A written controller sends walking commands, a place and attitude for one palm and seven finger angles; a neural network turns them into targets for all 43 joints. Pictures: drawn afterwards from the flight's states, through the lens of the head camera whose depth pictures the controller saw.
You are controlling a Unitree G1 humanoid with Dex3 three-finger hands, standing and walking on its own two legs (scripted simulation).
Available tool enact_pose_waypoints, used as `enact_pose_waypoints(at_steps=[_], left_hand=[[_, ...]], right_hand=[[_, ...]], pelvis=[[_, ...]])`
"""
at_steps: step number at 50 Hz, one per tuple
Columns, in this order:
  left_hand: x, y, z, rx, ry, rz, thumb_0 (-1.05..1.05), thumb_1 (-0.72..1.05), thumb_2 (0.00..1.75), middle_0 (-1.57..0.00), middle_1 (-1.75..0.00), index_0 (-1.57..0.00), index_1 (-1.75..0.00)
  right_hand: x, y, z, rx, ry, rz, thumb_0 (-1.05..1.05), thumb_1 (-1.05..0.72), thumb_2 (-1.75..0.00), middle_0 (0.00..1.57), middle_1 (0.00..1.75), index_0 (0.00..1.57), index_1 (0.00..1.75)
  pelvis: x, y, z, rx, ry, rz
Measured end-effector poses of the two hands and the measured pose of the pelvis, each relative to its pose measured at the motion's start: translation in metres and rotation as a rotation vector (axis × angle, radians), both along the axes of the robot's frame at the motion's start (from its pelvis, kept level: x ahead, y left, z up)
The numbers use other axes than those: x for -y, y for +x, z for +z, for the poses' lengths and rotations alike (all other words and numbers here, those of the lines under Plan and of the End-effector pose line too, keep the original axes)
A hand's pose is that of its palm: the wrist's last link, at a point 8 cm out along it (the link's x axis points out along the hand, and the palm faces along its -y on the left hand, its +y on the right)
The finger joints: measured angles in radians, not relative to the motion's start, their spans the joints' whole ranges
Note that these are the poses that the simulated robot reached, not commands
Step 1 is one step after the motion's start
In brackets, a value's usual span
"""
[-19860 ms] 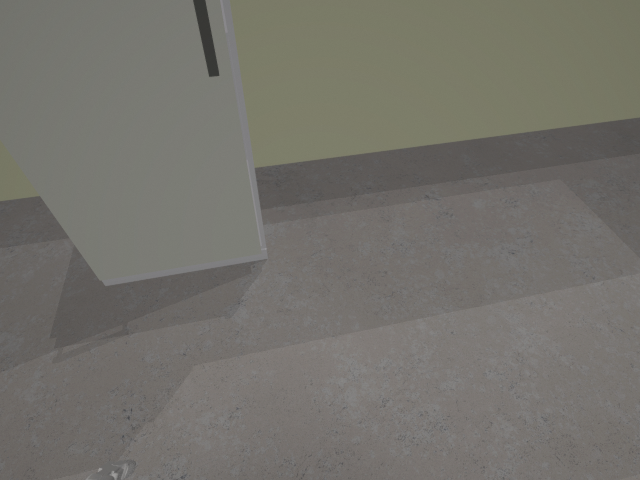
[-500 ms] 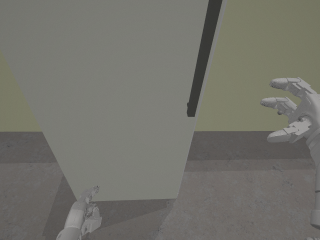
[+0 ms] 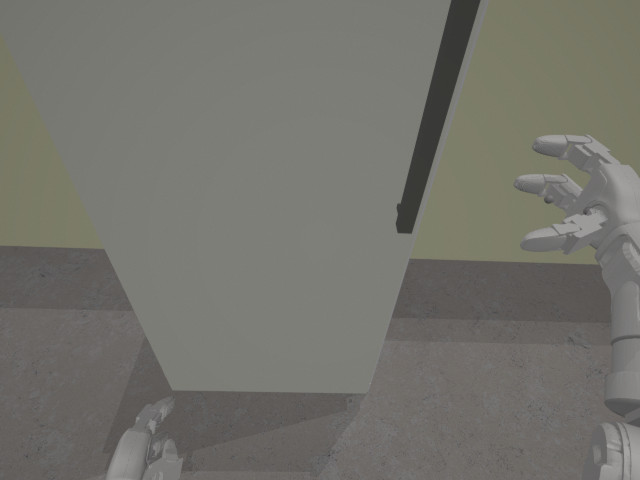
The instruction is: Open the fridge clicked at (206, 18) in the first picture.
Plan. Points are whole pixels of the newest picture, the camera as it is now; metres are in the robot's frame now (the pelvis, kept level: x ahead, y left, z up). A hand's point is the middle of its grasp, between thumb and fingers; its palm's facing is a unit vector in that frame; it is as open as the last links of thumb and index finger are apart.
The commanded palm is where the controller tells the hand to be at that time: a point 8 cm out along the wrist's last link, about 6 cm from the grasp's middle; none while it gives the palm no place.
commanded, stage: move the hooked fingers beside the handle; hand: right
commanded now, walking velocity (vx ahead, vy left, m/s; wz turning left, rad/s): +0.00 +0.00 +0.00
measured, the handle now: (428, 118) +0.52 -0.12 +0.24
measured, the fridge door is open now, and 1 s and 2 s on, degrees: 0 0 0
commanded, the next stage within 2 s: feel for the door with the fingertips in 1.44 s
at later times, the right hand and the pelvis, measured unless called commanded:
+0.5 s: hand (504, 166) +0.44 -0.21 +0.22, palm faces +0.01 +1.00 -0.01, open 14.0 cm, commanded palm +0.43 -0.25 +0.21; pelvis +0.01 -0.01 +0.00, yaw +1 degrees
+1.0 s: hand (500, 166) +0.45 -0.21 +0.21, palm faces +0.01 +1.00 +0.00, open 14.0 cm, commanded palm +0.43 -0.24 +0.21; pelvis +0.01 -0.01 +0.00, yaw +2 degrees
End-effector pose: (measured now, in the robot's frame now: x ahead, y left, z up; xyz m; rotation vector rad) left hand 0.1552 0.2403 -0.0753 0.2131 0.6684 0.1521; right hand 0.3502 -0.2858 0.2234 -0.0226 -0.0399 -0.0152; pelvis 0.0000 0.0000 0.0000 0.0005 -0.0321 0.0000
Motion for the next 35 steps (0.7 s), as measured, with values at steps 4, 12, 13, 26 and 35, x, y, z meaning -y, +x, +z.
enact_pose_waypoints(at_steps=[4, 12, 13, 26, 35], left_hand=[[-0.002, -0.007, -0.003, -0.019, 0.003, 0.015, 0.02, 0.90, 0.90, -0.20, -0.30, -0.20, -0.30], [-0.005, -0.022, -0.008, -0.061, 0.007, 0.047, 0.01, 0.90, 0.90, -0.20, -0.30, -0.20, -0.30], [-0.005, -0.024, -0.009, -0.069, 0.007, 0.050, 0.01, 0.90, 0.90, -0.20, -0.30, -0.20, -0.30], [-0.007, -0.057, -0.020, -0.166, 0.009, 0.106, 0.01, 0.90, 0.90, -0.20, -0.30, -0.20, -0.30], [-0.011, -0.085, -0.026, -0.244, 0.022, 0.137, 0.01, 0.90, 0.90, -0.20, -0.30, -0.20, -0.30]], right_hand=[[-0.005, 0.012, -0.001, -0.008, 0.009, 0.011, -0.01, 0.50, -0.30, 0.30, 1.20, 0.30, 1.20], [-0.015, 0.035, -0.003, -0.022, 0.007, 0.015, -0.01, 0.50, -0.30, 0.30, 1.20, 0.30, 1.20], [-0.018, 0.038, -0.002, -0.020, 0.010, 0.019, -0.01, 0.50, -0.30, 0.30, 1.20, 0.30, 1.20], [-0.028, 0.071, -0.003, -0.028, 0.019, 0.012, -0.01, 0.50, -0.30, 0.30, 1.20, 0.30, 1.20], [-0.038, 0.097, -0.005, -0.039, 0.036, 0.013, -0.01, 0.50, -0.30, 0.30, 1.20, 0.30, 1.20]], pelvis=[[0.001, 0.000, 0.000, -0.010, 0.000, 0.003], [0.004, 0.002, 0.000, -0.025, 0.002, 0.007], [0.004, 0.002, 0.000, -0.027, 0.002, 0.007], [0.010, 0.006, 0.000, -0.053, 0.004, 0.020], [0.013, 0.006, -0.001, -0.082, 0.005, 0.023]])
